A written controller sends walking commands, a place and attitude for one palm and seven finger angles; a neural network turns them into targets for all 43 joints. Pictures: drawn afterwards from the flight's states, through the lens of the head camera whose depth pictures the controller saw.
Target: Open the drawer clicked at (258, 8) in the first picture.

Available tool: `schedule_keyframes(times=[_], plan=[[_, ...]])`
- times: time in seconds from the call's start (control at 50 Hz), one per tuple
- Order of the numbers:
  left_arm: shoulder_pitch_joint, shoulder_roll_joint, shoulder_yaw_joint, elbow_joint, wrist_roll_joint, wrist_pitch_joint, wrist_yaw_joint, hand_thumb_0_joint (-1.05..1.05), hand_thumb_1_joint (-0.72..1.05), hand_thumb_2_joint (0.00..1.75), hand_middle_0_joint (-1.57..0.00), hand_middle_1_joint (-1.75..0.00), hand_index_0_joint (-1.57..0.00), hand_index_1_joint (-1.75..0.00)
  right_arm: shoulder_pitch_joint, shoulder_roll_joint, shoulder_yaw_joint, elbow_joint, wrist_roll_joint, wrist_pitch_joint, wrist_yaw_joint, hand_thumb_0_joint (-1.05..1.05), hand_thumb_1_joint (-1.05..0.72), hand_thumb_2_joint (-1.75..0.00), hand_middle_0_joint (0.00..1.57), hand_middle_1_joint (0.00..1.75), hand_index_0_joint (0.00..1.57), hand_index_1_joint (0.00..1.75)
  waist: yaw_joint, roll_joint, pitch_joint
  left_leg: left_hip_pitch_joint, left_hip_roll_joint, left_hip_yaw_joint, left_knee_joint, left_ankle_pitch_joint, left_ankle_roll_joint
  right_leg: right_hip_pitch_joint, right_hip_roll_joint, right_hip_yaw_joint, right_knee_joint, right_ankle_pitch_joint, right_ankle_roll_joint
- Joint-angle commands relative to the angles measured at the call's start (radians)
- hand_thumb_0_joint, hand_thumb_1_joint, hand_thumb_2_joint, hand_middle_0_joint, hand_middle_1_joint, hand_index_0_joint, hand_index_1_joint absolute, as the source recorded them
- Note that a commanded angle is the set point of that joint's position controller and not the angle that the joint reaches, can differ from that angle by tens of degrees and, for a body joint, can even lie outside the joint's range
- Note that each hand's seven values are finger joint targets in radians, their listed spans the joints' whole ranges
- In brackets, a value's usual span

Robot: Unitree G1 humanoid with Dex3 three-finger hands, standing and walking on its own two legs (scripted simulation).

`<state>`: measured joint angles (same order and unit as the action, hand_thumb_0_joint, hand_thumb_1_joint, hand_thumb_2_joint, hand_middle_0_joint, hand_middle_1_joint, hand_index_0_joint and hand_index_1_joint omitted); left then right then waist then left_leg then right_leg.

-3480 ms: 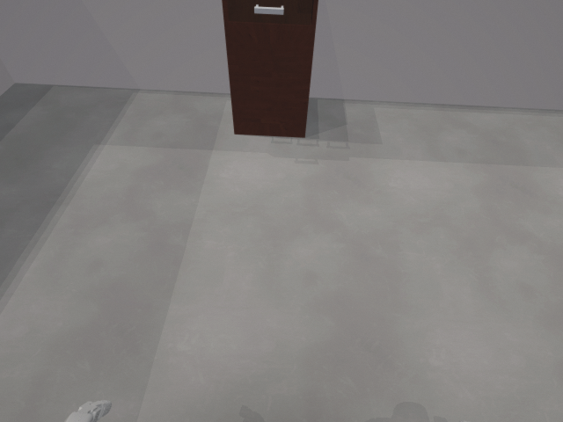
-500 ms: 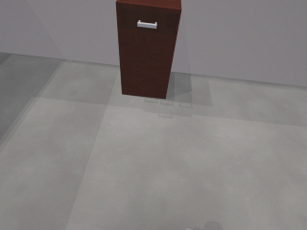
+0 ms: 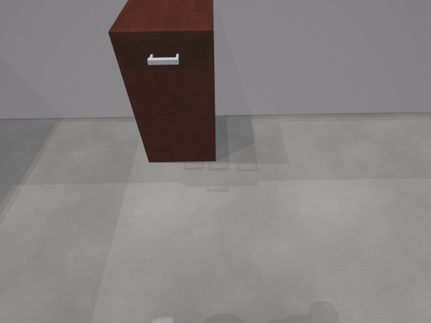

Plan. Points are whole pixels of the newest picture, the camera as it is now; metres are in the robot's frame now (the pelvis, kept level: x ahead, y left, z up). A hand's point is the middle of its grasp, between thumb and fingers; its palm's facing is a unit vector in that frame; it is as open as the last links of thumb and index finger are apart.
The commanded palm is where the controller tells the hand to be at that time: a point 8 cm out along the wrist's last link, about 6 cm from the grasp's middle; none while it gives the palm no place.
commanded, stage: walk to a spot facing it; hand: left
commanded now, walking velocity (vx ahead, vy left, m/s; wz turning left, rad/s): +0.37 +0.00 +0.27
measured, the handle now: (163, 58) +1.11 +0.24 -0.06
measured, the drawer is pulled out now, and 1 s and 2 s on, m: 0.00 0.00 0.00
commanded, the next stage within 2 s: take the last steps up to it in 0.36 s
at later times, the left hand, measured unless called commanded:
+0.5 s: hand out of the picture +0.14 +0.24 -0.18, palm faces +0.18 -0.97 -0.14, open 7.4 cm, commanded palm none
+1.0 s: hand (147, 198) +0.47 +0.21 -0.16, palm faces +0.03 -0.98 -0.19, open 7.4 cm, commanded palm none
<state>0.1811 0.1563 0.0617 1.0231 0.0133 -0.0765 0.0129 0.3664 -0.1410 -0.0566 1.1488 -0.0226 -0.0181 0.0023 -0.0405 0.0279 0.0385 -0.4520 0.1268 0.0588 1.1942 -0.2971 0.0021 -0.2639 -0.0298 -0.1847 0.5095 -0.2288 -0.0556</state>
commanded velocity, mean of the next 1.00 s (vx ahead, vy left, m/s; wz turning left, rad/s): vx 0.29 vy -0.02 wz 0.01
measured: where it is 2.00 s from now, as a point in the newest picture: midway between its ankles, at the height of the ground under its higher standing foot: (208, 246)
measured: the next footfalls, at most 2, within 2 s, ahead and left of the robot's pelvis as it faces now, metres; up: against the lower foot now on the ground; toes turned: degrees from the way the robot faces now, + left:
left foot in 0.36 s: +0.30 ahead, +0.16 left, +0.00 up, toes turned +15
right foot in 0.90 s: +0.46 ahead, -0.06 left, +0.00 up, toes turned -7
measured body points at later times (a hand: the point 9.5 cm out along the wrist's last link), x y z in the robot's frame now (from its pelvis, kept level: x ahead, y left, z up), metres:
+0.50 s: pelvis +0.21 +0.08 +0.00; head +0.24 +0.11 +0.45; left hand +0.13 +0.29 -0.17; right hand +0.33 -0.14 -0.14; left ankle +0.26 +0.15 -0.73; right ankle +0.16 -0.07 -0.64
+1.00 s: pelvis +0.38 +0.04 -0.01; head +0.40 +0.03 +0.44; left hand +0.47 +0.27 -0.15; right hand +0.30 -0.18 -0.17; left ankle +0.28 +0.15 -0.67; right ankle +0.42 -0.06 -0.74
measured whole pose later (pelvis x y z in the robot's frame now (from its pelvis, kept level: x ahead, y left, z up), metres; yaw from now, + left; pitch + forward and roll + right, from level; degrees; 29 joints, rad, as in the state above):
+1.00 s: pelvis +0.38 +0.04 -0.01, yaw +2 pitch -1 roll +0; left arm 0.16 0.16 0.04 1.02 0.02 -0.06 0.00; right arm 0.41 -0.14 -0.04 1.17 -0.02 -0.01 0.00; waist -0.04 0.03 0.06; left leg -0.28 0.09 0.11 1.03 -0.47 0.01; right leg -0.29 -0.03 -0.15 0.57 -0.26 -0.05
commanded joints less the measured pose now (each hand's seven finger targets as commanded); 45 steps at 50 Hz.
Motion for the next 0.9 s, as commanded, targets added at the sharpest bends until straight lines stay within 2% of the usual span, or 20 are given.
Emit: schedule_keyframes(times=[0.0, 0.04, 0.12, 0.22, 0.26, 0.28, 0.3, 0.32, 0.34, 0.36, 0.4, 0.42, 0.46, 0.5, 0.58, 0.7, 0.8, 0.84, 0.86, 0.88], plan=[[0.151, 0.084, 0.007, 0.018, 0.014, -0.015, 0.001, 0.0, 0.9, 0.9, -0.2, -0.3, -0.2, -0.3, 0.022, -0.024, -0.016, -0.069, -0.007, -0.002, 0.011, 0.0, -0.9, -0.9, 0.2, 0.3, 0.2, 0.3, 0.018, -0.119, 0.033, -0.139, 0.046, -0.023, -0.059, 0.101, -0.023, 0.032, -0.272, 0.194, -0.365, 0.0, -0.062], [0.159, 0.098, 0.005, 0.023, 0.011, -0.02, 0.0, 0.0, 0.9, 0.9, -0.2, -0.3, -0.2, -0.3, -0.028, -0.03, -0.016, -0.097, -0.005, 0.001, 0.017, 0.0, -0.9, -0.9, 0.2, 0.3, 0.2, 0.3, 0.019, -0.115, 0.051, -0.176, 0.05, -0.016, -0.127, 0.139, -0.032, 0.054, -0.272, 0.153, -0.379, 0.028, -0.069], [0.22, 0.114, -0.003, 0.05, 0.01, -0.026, 0.0, 0.0, 0.9, 0.9, -0.2, -0.3, -0.2, -0.3, -0.173, -0.033, -0.011, -0.156, -0.001, -0.007, 0.035, 0.0, -0.9, -0.9, 0.2, 0.3, 0.2, 0.3, 0.052, -0.106, 0.082, -0.208, 0.038, 0.012, -0.329, 0.173, -0.027, 0.147, -0.273, 0.106, -0.367, 0.12, -0.071], [0.267, 0.14, -0.003, 0.078, 0.014, -0.017, 0.005, 0.0, 0.9, 0.9, -0.2, -0.3, -0.2, -0.3, -0.283, -0.053, 0.002, -0.205, 0.001, -0.019, 0.045, 0.0, -0.9, -0.9, 0.2, 0.3, 0.2, 0.3, 0.079, -0.12, 0.103, -0.12, -0.003, 0.06, -0.503, 0.129, 0.012, 0.24, -0.299, 0.065, -0.305, 0.286, -0.051], [0.269, 0.155, -0.001, 0.084, 0.015, -0.012, 0.006, 0.0, 0.9, 0.9, -0.2, -0.3, -0.2, -0.3, -0.251, -0.068, 0.0, -0.201, 0.0, -0.023, 0.039, 0.0, -0.9, -0.9, 0.2, 0.3, 0.2, 0.3, 0.054, -0.115, 0.086, -0.021, -0.04, 0.09, -0.548, 0.074, 0.035, 0.249, -0.302, 0.038, -0.218, 0.436, -0.046], [0.262, 0.161, 0.002, 0.083, 0.013, -0.009, 0.007, 0.0, 0.9, 0.9, -0.2, -0.3, -0.2, -0.3, -0.174, -0.086, -0.003, -0.179, -0.003, -0.028, 0.031, 0.0, -0.9, -0.9, 0.2, 0.3, 0.2, 0.3, 0.014, -0.086, 0.041, 0.108, -0.07, 0.101, -0.594, 0.079, 0.047, 0.232, -0.284, 0.011, -0.096, 0.542, -0.032], [0.254, 0.162, 0.001, 0.083, 0.008, -0.006, 0.006, 0.0, 0.9, 0.9, -0.2, -0.3, -0.2, -0.3, -0.035, -0.125, -0.014, -0.138, -0.008, -0.033, 0.024, 0.0, -0.9, -0.9, 0.2, 0.3, 0.2, 0.3, -0.045, -0.023, -0.041, 0.316, -0.095, 0.108, -0.661, 0.132, 0.062, 0.163, -0.241, -0.04, 0.103, 0.542, -0.002], [0.282, 0.129, 0.0, 0.063, -0.001, 0.0, -0.003, 0.0, 0.9, 0.9, -0.2, -0.3, -0.2, -0.3, 0.109, -0.231, -0.037, -0.111, -0.019, -0.039, 0.009, 0.0, -0.9, -0.9, 0.2, 0.3, 0.2, 0.3, -0.091, 0.142, -0.172, 0.568, 0.087, -0.149, -0.733, 0.178, 0.127, -0.036, -0.135, -0.071, 0.387, 0.273, 0.053], [0.282, 0.078, -0.012, 0.028, -0.009, -0.003, -0.012, 0.0, 0.9, 0.9, -0.2, -0.3, -0.2, -0.3, 0.177, -0.329, -0.054, -0.096, -0.008, -0.035, -0.004, 0.0, -0.9, -0.9, 0.2, 0.3, 0.2, 0.3, -0.088, 0.314, -0.218, 0.69, 0.313, -0.488, -0.85, 0.294, 0.231, -0.27, -0.011, -0.014, 0.677, -0.336, 0.076], [0.223, 0.102, -0.012, 0.013, -0.003, 0.001, -0.003, 0.0, 0.9, 0.9, -0.2, -0.3, -0.2, -0.3, 0.139, -0.306, -0.049, -0.091, 0.006, -0.033, -0.013, 0.0, -0.9, -0.9, 0.2, 0.3, 0.2, 0.3, -0.086, 0.202, -0.226, 0.646, 0.326, -0.474, -0.887, 0.229, 0.238, -0.321, -0.039, 0.104, 0.791, -0.346, 0.054], [0.153, 0.086, -0.007, 0.026, 0.002, 0.007, -0.013, 0.0, 0.9, 0.9, -0.2, -0.3, -0.2, -0.3, -0.023, -0.207, -0.026, -0.133, 0.007, -0.046, -0.019, 0.0, -0.9, -0.9, 0.2, 0.3, 0.2, 0.3, -0.027, 0.074, -0.061, 0.409, 0.266, -0.312, -0.926, 0.21, 0.185, -0.355, -0.121, 0.157, 0.801, -0.179, 0.06], [0.172, 0.064, -0.008, 0.044, 0.009, 0.017, -0.017, 0.0, 0.9, 0.9, -0.2, -0.3, -0.2, -0.3, -0.057, -0.167, -0.012, -0.134, 0.004, -0.055, -0.021, 0.0, -0.9, -0.9, 0.2, 0.3, 0.2, 0.3, 0.003, 0.049, -0.028, 0.326, 0.232, -0.232, -0.945, 0.256, 0.158, -0.306, -0.133, 0.163, 0.761, -0.133, 0.067], [0.235, 0.03, -0.014, 0.07, 0.012, 0.04, -0.012, 0.0, 0.9, 0.9, -0.2, -0.3, -0.2, -0.3, -0.087, -0.13, 0.004, -0.128, 0.009, -0.065, -0.024, 0.0, -0.9, -0.9, 0.2, 0.3, 0.2, 0.3, 0.048, 0.063, -0.04, 0.259, 0.177, -0.096, -0.949, 0.434, 0.141, -0.22, -0.13, 0.152, 0.663, -0.099, 0.083], [0.255, 0.02, -0.013, 0.076, 0.013, 0.055, -0.008, 0.0, 0.9, 0.9, -0.2, -0.3, -0.2, -0.3, -0.083, -0.123, 0.0, -0.121, 0.008, -0.066, -0.025, 0.0, -0.9, -0.9, 0.2, 0.3, 0.2, 0.3, 0.064, 0.048, -0.053, 0.248, 0.168, -0.06, -0.962, 0.434, 0.146, -0.192, -0.122, 0.142, 0.601, -0.07, 0.091], [0.162, 0.028, -0.007, 0.034, 0.018, 0.074, -0.015, 0.0, 0.9, 0.9, -0.2, -0.3, -0.2, -0.3, -0.047, -0.129, -0.007, -0.112, 0.006, -0.059, -0.024, 0.0, -0.9, -0.9, 0.2, 0.3, 0.2, 0.3, 0.044, 0.056, 0.024, 0.262, 0.174, -0.053, -1.023, 0.239, 0.153, -0.271, -0.128, 0.146, 0.483, 0.012, 0.1], [-0.022, 0.049, -0.004, -0.03, 0.016, 0.068, -0.026, 0.0, 0.9, 0.9, -0.2, -0.3, -0.2, -0.3, 0.04, -0.137, -0.017, -0.074, -0.003, -0.052, -0.025, 0.0, -0.9, -0.9, 0.2, 0.3, 0.2, 0.3, 0.0, 0.059, 0.082, 0.353, 0.195, -0.056, -1.015, 0.236, 0.16, -0.286, -0.109, 0.119, 0.267, 0.006, 0.087], [-0.069, 0.049, -0.003, -0.058, 0.013, 0.056, -0.032, 0.0, 0.9, 0.9, -0.2, -0.3, -0.2, -0.3, 0.075, -0.148, -0.02, -0.051, -0.012, -0.042, -0.024, 0.0, -0.9, -0.9, 0.2, 0.3, 0.2, 0.3, -0.008, 0.076, 0.078, 0.381, 0.197, -0.043, -0.944, 0.243, 0.15, -0.19, -0.061, 0.076, 0.13, -0.055, 0.054], [0.027, 0.059, 0.003, -0.03, 0.015, 0.045, -0.033, 0.0, 0.9, 0.9, -0.2, -0.3, -0.2, -0.3, 0.053, -0.147, -0.016, -0.048, -0.01, -0.038, -0.025, 0.0, -0.9, -0.9, 0.2, 0.3, 0.2, 0.3, 0.047, 0.042, 0.03, 0.353, 0.153, 0.014, -0.817, 0.269, 0.112, -0.016, -0.012, 0.03, -0.006, 0.01, 0.036], [0.126, 0.093, 0.011, 0.006, 0.017, 0.034, -0.029, 0.0, 0.9, 0.9, -0.2, -0.3, -0.2, -0.3, 0.054, -0.128, -0.011, -0.045, -0.001, -0.042, -0.022, 0.0, -0.9, -0.9, 0.2, 0.3, 0.2, 0.3, 0.091, -0.022, -0.03, 0.278, 0.103, 0.069, -0.65, 0.335, 0.08, 0.175, -0.023, 0.061, -0.058, 0.051, 0.009], [0.27, 0.175, 0.028, 0.048, 0.019, 0.021, -0.019, 0.0, 0.9, 0.9, -0.2, -0.3, -0.2, -0.3, 0.046, -0.092, -0.002, -0.062, 0.012, -0.051, -0.013, 0.0, -0.9, -0.9, 0.2, 0.3, 0.2, 0.3, 0.148, -0.177, -0.127, 0.076, 0.027, 0.151, -0.404, 0.188, 0.036, 0.411, -0.212, 0.283, -0.092, 0.075, -0.062]])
